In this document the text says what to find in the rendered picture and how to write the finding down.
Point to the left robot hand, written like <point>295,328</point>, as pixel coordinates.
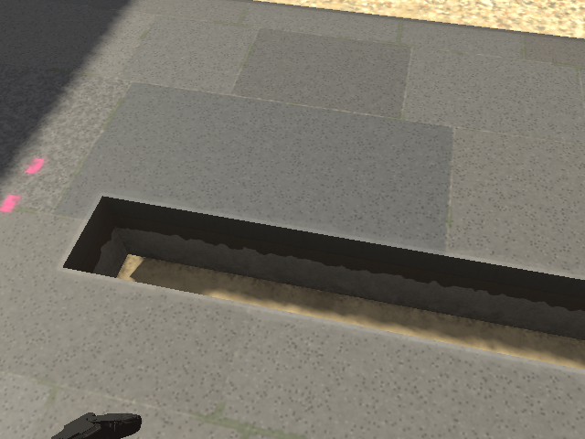
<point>107,426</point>

